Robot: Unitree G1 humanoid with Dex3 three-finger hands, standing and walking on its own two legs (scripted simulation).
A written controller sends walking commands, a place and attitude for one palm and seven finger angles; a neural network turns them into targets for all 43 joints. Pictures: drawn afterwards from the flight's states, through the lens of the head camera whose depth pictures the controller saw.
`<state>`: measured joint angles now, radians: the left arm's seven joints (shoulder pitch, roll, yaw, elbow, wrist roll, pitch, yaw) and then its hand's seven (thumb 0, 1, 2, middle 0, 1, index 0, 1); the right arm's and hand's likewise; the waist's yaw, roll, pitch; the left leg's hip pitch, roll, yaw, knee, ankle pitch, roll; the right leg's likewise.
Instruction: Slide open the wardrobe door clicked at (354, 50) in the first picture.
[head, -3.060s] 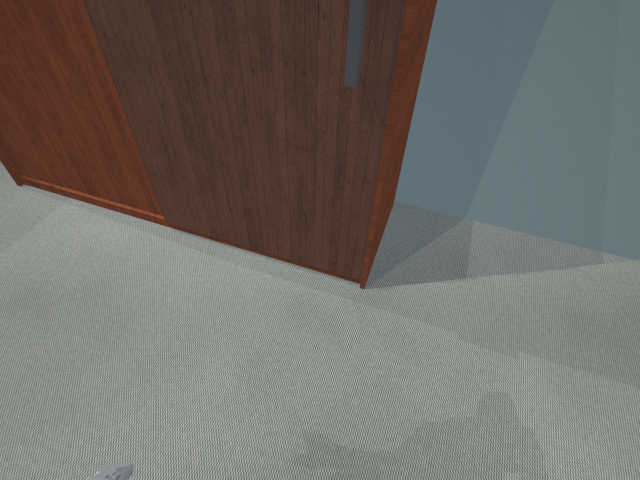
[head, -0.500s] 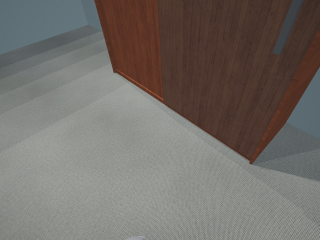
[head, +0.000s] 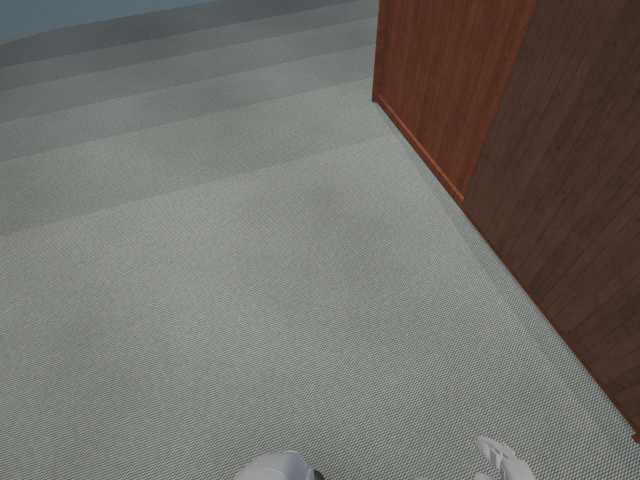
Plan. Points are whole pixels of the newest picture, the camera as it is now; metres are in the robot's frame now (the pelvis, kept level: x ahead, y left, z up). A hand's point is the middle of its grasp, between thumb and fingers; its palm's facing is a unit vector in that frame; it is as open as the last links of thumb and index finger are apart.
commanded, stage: walk to a spot facing it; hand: right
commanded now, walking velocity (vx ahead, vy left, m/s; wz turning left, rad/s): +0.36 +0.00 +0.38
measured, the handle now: out of the picture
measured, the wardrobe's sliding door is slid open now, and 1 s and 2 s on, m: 0.00 0.00 0.00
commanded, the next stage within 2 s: turn to face it in 0.70 s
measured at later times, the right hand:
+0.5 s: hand (528, 426) +0.24 -0.26 -0.15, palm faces -0.15 +0.97 -0.18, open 7.4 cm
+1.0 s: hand (416, 284) +0.45 -0.10 -0.13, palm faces -0.45 +0.86 -0.25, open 7.4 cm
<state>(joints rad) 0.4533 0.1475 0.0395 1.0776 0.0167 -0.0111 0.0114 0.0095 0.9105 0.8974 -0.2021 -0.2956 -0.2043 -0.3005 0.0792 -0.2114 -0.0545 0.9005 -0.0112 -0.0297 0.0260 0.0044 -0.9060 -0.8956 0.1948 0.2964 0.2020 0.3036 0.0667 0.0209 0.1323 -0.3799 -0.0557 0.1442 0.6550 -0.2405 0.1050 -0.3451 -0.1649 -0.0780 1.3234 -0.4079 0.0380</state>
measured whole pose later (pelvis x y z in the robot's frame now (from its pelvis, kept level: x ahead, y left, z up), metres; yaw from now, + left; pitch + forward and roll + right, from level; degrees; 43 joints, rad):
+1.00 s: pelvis +0.25 +0.00 +0.02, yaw +27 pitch -2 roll +0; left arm 0.29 0.18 0.05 1.01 0.02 0.04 0.02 0.00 0.92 0.90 -0.20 -0.29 -0.20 -0.30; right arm 0.11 -0.17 -0.04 0.94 -0.03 0.01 -0.02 0.01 -0.90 -0.90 0.19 0.30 0.20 0.30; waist 0.06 -0.04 0.06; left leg -0.29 0.00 0.15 0.56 -0.24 0.07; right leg -0.45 -0.12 -0.05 1.10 -0.39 0.05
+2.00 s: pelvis +0.25 +0.02 +0.02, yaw -9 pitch +0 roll -2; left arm 0.13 0.27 0.09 0.92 0.02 0.08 -0.04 0.01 0.91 0.90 -0.20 -0.29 -0.20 -0.30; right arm 0.24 -0.19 -0.04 0.89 -0.03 0.01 -0.01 0.01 -0.90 -0.90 0.20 0.30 0.21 0.30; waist -0.01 0.01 0.08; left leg -0.21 0.16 0.24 0.56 -0.32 -0.02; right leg -0.40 -0.05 -0.06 0.87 -0.43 0.07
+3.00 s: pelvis +0.24 +0.00 +0.01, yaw -43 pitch +0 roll +0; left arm 0.13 0.25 0.07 0.90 0.02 0.03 -0.04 0.00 0.91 0.90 -0.20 -0.30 -0.20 -0.30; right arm 0.24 -0.28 -0.08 0.92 -0.02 0.06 -0.02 0.01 -0.90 -0.90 0.20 0.30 0.21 0.30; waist -0.02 0.06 0.10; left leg -0.34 0.19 0.18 0.87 -0.52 -0.07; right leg -0.31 -0.01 -0.10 0.66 -0.35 -0.03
